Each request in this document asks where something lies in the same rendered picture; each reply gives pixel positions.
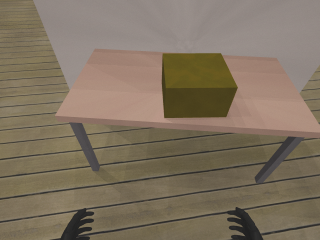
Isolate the table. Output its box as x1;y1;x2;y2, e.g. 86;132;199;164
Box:
55;48;320;184

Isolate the robot right hand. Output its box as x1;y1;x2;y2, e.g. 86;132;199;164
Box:
227;207;264;240

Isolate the carton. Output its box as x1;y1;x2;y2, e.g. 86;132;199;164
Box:
161;53;238;118

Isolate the robot left hand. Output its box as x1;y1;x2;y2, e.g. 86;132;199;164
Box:
60;208;94;240

